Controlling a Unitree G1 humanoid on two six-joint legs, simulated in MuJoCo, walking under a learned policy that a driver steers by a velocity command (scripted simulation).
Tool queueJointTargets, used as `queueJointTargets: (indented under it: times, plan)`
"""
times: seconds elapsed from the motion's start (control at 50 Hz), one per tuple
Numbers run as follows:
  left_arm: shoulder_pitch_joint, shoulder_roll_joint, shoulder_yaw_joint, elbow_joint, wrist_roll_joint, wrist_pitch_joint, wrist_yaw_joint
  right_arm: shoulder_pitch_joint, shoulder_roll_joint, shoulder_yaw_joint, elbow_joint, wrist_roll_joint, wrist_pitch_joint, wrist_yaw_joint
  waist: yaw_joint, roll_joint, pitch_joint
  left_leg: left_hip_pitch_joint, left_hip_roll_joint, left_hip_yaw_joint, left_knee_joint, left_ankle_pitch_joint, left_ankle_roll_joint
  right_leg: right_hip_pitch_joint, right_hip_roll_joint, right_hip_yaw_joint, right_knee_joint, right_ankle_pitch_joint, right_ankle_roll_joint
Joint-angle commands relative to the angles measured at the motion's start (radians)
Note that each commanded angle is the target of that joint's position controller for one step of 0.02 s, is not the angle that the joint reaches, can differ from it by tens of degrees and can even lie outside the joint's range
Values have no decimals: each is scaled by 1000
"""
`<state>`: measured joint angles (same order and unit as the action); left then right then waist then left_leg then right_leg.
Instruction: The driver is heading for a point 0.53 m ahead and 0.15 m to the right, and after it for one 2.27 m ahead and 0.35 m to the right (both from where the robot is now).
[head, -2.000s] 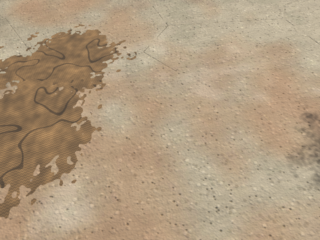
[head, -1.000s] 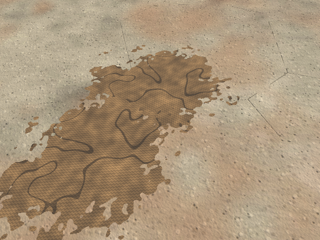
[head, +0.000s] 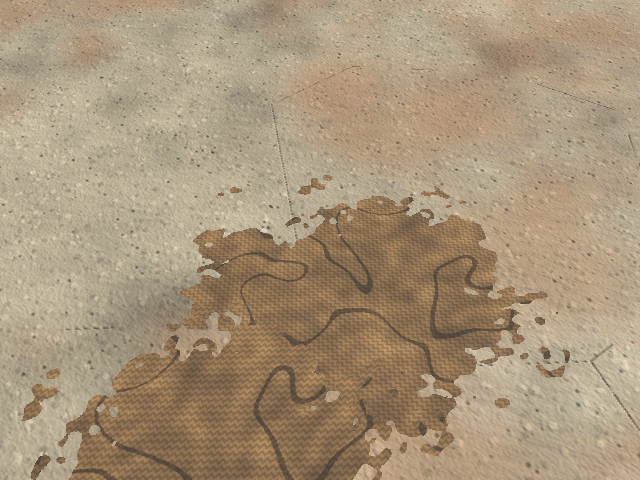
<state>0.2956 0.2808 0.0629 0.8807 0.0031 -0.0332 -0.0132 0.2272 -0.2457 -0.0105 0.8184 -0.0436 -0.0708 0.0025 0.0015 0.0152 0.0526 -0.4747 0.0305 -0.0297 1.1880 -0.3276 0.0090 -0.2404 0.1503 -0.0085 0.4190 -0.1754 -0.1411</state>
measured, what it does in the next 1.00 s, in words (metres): walks ahead, turning right: left foot, then right foot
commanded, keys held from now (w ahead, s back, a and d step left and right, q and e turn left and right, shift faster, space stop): w+e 0.66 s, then e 0.20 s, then q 0.14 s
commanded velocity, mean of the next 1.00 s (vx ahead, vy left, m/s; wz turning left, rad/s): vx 0.42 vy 0.00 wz -0.53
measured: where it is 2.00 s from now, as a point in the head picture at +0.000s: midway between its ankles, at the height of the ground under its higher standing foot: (378, 479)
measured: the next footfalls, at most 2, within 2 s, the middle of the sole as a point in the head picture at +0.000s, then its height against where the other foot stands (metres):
left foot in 0.32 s outside the picture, level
right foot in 0.84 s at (422, 451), level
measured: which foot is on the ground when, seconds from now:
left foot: up 0.00-0.30, down 0.32-0.84, up 0.86-1.00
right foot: down 0.00-0.32, up 0.34-0.82, down 0.84-1.00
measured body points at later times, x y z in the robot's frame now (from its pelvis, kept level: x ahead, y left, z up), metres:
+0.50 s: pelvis +0.28 +0.04 +0.01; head +0.31 +0.05 +0.45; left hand +0.43 +0.30 -0.12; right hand +0.32 -0.25 -0.10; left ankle +0.33 +0.13 -0.74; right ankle +0.20 -0.05 -0.65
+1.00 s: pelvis +0.46 -0.07 +0.00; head +0.50 -0.11 +0.44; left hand +0.73 +0.06 -0.11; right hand +0.39 -0.33 -0.14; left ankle +0.50 +0.08 -0.65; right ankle +0.50 -0.15 -0.74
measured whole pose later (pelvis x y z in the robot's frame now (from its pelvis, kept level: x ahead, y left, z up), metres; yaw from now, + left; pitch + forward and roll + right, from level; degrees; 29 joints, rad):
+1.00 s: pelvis +0.46 -0.07 +0.00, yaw -32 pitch +1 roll +1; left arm 0.14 0.23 0.03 0.74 0.01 -0.01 0.01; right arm 0.25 -0.25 -0.03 0.80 -0.02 0.00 -0.01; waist -0.03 0.02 0.10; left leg -0.48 0.07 0.01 1.17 -0.42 -0.03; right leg -0.35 0.09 -0.04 0.47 -0.13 -0.11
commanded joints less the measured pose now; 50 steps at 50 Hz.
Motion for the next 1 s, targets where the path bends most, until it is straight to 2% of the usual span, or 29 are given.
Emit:
queueJointTargets:
  times: [0.02,0.08,0.12,0.22,0.26,0.3,0.32,0.34,0.36,0.38,0.4,0.42,0.44,0.48,0.54,0.6,0.66,0.72,0.78,0.8,0.82,0.84,0.86,0.88,0.9,0.92,0.94,0.96,1.0]
  plan:
    - [28,133,30,-45,-5,-29,4,47,-86,-16,-63,-10,26,6,-36,-21,-27,-77,45,7,-106,42,-45,10,-264,294,-211,324,-168]
    - [73,145,36,-41,-7,-28,5,-93,-83,-12,-117,-6,30,10,5,-50,-1,-120,48,33,-293,176,-74,8,-224,279,-225,303,-128]
    - [112,146,39,-37,-9,-23,5,-167,-79,-7,-141,1,29,13,43,-69,-12,-125,35,35,-400,265,-77,55,-207,279,-201,323,-94]
    - [177,160,46,-39,9,-13,16,-291,-95,-1,-192,14,14,15,96,-85,-30,-130,-9,23,-557,285,-57,199,-239,348,-111,422,-73]
    - [139,175,51,-58,14,-14,25,-251,-121,-7,-190,16,5,13,60,-96,-37,-32,-23,-1,-635,235,-35,200,-259,388,-65,431,-47]
    - [75,193,54,-80,14,-21,21,-78,-165,-26,-139,18,-8,0,-27,-88,-100,222,-62,8,-711,172,1,143,-228,390,80,524,-7]
    - [66,170,47,-84,3,-30,10,52,-206,-41,-112,6,-22,-14,-94,-23,-182,426,10,-51,-762,167,37,68,-164,337,276,461,19]
    - [95,82,23,-122,-24,-40,6,193,-288,-63,-114,-19,-23,-32,-130,118,-339,682,276,-336,-803,-63,99,-106,-85,225,566,138,51]
    - [188,64,15,-147,-19,-33,6,151,-337,-79,-112,-15,-2,-29,-50,307,-375,754,430,-736,-915,-98,193,-342,8,132,732,-410,62]
    - [162,130,23,-106,13,-13,15,89,-234,-65,-121,-2,8,-24,-29,125,-233,632,396,-674,-905,-216,192,-412,-96,133,818,-324,54]
    - [92,131,24,-107,21,-8,5,38,-154,-47,-130,7,9,-19,-33,26,-122,504,339,-509,-927,-159,171,-400,-126,121,798,-232,61]
    - [63,109,21,-115,20,-5,-4,9,-125,-38,-127,5,7,-17,-17,27,-72,428,289,-377,-955,-31,147,-379,-155,107,761,-184,70]
    - [48,102,21,-120,31,5,-14,20,-118,-35,-115,7,1,-19,-12,69,-48,386,256,-284,-970,76,134,-366,-175,97,740,-168,79]
    - [44,86,17,-127,35,24,-29,49,-119,-38,-91,17,-17,-13,0,101,-49,357,227,-173,-988,235,129,-349,-184,79,738,-137,92]
    - [-35,70,10,-165,33,35,-43,78,-130,-47,-69,27,-34,-5,2,85,-40,379,236,-73,-1023,344,148,-427,-203,72,720,-62,106]
    - [-134,57,2,-205,32,34,-53,105,-129,-51,-46,25,-32,-4,-11,75,-11,397,219,29,-1038,414,146,-482,-212,48,618,33,120]
    - [-230,30,-15,-238,29,27,-66,119,-135,-54,-29,25,-30,-3,-30,76,8,395,193,125,-1034,443,126,-427,-211,-3,428,142,112]
    - [-291,14,-25,-262,36,20,-72,140,-154,-59,-10,31,-21,-11,-39,70,28,421,198,197,-960,691,101,-334,-182,-81,261,137,88]
    - [-216,40,-14,-249,51,15,-59,155,-191,-69,5,35,-2,-27,-10,104,-39,500,203,233,-758,1011,70,-210,-104,-122,186,31,43]
    - [-123,59,-4,-224,57,7,-51,149,-203,-73,4,38,8,-32,28,101,-91,493,200,238,-611,1031,64,-112,-73,-113,143,23,19]
    - [10,85,12,-181,67,-5,-36,136,-205,-73,-5,46,13,-32,92,55,-172,425,173,253,-397,888,37,65,-59,-88,44,134,-9]
    - [90,171,36,-162,69,-12,-18,175,-162,-64,-34,38,13,-28,103,-73,-270,200,121,255,-106,358,0,314,-246,110,80,455,-52]
    - [56,299,67,-199,32,0,-9,262,-90,-49,-90,53,25,-24,29,-271,-418,-113,-63,182,269,-344,-53,568,-574,584,103,1018,-258]
    - [108,246,64,-208,-18,12,0,236,-136,-55,-65,20,38,-26,78,-41,-478,-106,5,16,290,-266,-51,533,-560,485,128,1265,-279]
    - [22,185,48,-216,-8,19,20,192,-95,-40,-75,47,41,-28,65,-106,-402,-155,12,18,288,-194,-53,440,-545,409,65,1023,-290]
    - [-57,81,15,-215,-11,21,25,155,-97,-34,-59,36,43,-29,30,-26,-267,-124,63,10,153,-138,-51,264,-466,321,-11,808,-215]
    - [-100,44,-3,-202,-11,20,31,124,-105,-38,-62,22,55,-25,-5,-55,-174,-76,77,8,56,-121,-46,145,-400,261,-54,705,-155]
    - [-122,19,-17,-192,-1,16,31,170,-100,-37,-33,15,75,-20,-35,-56,-153,20,70,13,4,-96,-44,53,-373,196,-86,708,-128]
    - [-106,20,-26,-164,21,-5,26,218,-73,-35,0,24,99,-12,-54,-43,-161,148,38,16,-81,-46,-33,-34,-355,111,-111,758,-98]
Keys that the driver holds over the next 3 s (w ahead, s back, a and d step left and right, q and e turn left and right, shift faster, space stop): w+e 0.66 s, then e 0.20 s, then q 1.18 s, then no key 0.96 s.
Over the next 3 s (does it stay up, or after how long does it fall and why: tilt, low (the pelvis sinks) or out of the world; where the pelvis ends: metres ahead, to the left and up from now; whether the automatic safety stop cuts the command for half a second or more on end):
stays up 0.46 -0.09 0.01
